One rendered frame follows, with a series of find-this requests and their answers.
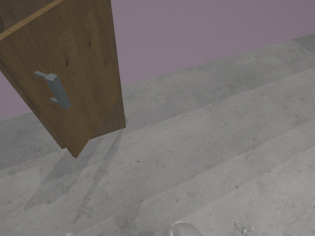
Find handle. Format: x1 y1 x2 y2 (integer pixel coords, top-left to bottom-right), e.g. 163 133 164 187
34 71 72 110

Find robot right hand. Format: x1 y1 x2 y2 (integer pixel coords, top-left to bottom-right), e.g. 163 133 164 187
234 220 260 236

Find robot right thigh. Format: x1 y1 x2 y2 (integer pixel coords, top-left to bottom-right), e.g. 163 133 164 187
168 222 204 236

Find cupboard door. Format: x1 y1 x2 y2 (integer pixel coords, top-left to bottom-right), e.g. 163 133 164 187
0 0 120 158

